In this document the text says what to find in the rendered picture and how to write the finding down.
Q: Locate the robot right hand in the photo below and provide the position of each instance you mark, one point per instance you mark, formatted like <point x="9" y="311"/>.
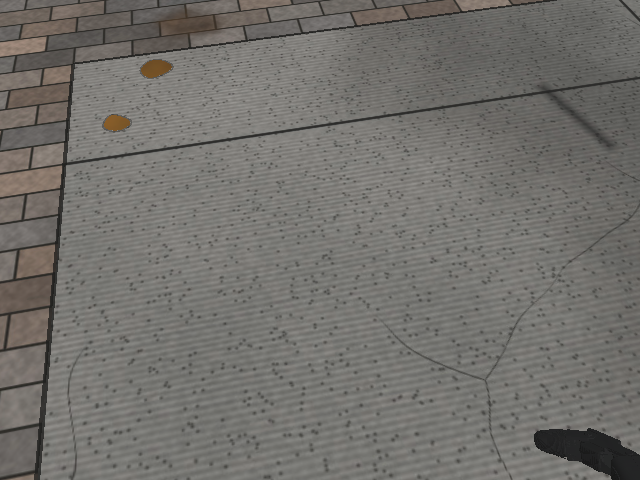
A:
<point x="597" y="450"/>

